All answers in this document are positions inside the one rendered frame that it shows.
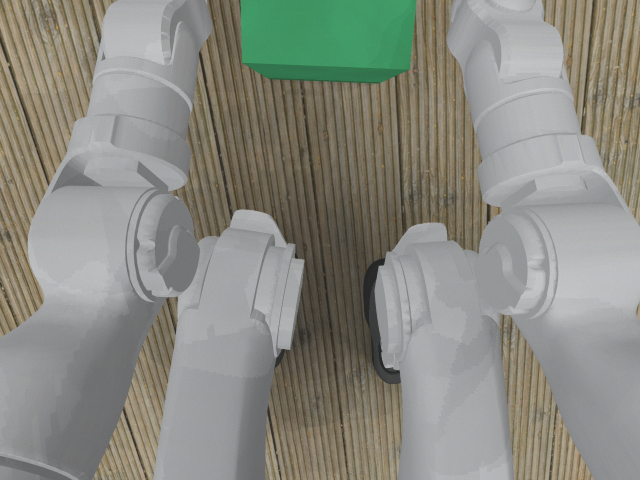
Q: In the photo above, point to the right robot foot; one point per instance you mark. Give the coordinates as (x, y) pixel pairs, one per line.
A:
(388, 375)

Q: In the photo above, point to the left robot forearm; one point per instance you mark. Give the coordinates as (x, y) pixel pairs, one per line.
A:
(144, 83)

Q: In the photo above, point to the carton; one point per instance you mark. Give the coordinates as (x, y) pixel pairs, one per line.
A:
(358, 41)

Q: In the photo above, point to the right robot thigh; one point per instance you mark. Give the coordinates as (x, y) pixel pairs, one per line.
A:
(455, 413)

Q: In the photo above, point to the right robot forearm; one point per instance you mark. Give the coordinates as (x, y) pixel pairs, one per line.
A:
(521, 104)

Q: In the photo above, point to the left robot upper arm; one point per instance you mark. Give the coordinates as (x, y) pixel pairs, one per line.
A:
(106, 258)

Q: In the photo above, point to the right robot upper arm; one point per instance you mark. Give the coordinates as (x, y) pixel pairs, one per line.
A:
(569, 277)

